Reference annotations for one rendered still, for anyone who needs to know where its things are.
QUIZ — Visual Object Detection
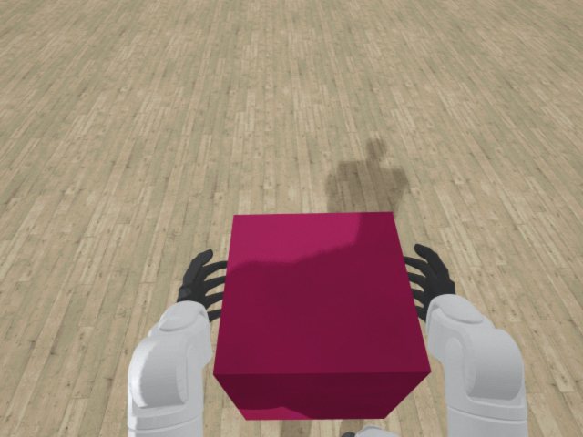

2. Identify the robot right shin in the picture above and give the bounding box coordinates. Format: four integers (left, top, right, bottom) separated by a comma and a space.
357, 424, 382, 434

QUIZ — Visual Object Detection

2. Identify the carton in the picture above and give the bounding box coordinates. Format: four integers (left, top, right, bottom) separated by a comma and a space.
213, 212, 431, 421

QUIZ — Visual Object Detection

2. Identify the robot left forearm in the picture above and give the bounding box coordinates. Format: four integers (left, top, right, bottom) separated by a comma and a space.
128, 300, 212, 437

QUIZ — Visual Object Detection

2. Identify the robot right forearm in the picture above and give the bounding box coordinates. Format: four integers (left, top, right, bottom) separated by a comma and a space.
425, 294, 528, 437

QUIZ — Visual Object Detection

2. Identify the robot right hand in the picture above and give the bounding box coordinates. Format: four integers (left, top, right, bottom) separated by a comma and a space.
404, 244, 456, 323

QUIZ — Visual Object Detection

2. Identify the robot left hand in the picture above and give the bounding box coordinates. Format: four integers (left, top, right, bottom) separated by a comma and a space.
177, 249, 228, 323

